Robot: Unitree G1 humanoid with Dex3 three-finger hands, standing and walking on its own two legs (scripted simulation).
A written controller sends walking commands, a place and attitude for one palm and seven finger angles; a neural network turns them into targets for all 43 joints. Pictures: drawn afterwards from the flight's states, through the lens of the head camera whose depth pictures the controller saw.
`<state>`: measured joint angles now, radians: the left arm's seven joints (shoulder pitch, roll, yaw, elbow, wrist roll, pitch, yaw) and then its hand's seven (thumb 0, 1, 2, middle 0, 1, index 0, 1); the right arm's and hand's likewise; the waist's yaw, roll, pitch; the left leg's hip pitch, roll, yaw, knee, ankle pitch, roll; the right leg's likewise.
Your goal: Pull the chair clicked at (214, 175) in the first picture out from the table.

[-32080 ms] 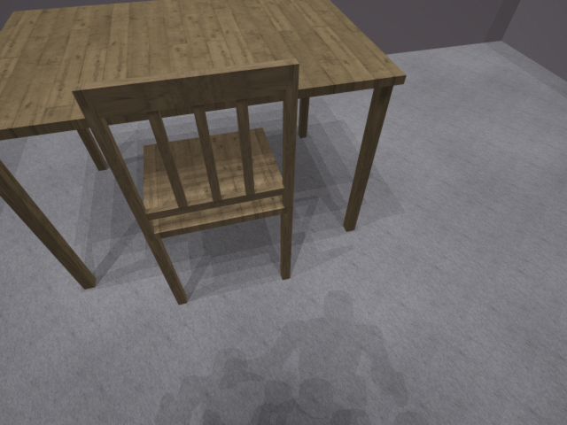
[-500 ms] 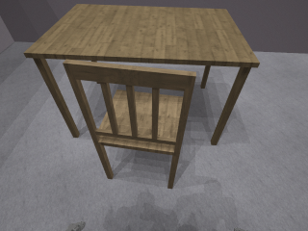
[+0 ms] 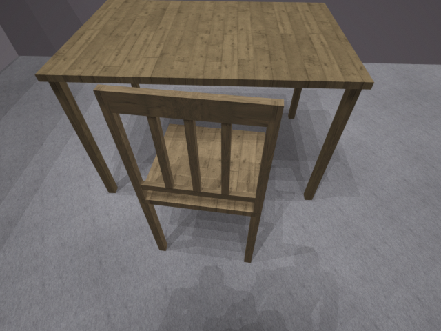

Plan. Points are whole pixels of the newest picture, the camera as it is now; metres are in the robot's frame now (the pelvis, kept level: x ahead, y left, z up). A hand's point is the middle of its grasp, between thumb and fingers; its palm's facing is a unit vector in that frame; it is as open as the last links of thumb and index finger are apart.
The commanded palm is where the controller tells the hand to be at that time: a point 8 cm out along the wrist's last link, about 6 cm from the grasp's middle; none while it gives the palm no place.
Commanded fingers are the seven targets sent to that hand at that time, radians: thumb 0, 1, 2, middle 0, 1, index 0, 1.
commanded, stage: let the arm hang, fingers relaxed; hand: left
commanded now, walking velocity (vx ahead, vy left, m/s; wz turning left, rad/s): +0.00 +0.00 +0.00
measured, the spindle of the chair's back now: (193, 158) +0.58 +0.12 -0.09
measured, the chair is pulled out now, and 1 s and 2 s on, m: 0.19 0.19 0.19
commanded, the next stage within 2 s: look to check the result in 0.36 s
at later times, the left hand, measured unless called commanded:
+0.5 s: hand out of the picture +0.01 +0.16 -0.18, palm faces +0.01 -0.99 -0.17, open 7.3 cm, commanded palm none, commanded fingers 0.00 0.90 0.90 -0.20 -0.30 -0.20 -0.30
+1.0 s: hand out of the picture +0.02 +0.15 -0.18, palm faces +0.01 -0.98 -0.17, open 7.3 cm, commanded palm none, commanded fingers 0.00 0.90 0.90 -0.20 -0.30 -0.20 -0.30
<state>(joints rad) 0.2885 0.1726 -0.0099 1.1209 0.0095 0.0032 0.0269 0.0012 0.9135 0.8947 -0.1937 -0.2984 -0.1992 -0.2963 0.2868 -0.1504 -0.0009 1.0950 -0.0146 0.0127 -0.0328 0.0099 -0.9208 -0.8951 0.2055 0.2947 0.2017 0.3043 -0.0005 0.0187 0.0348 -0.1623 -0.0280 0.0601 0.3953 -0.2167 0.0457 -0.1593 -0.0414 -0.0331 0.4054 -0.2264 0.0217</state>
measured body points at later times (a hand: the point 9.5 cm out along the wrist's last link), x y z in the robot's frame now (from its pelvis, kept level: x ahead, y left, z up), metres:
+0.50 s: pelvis +0.01 +0.00 +0.00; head +0.03 +0.00 +0.45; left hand +0.01 +0.21 -0.16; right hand +0.00 -0.22 -0.16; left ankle +0.00 +0.09 -0.74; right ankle -0.01 -0.13 -0.74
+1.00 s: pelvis +0.03 -0.01 +0.00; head +0.04 -0.01 +0.45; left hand +0.02 +0.21 -0.16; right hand +0.02 -0.22 -0.16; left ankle +0.00 +0.09 -0.74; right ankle -0.01 -0.13 -0.74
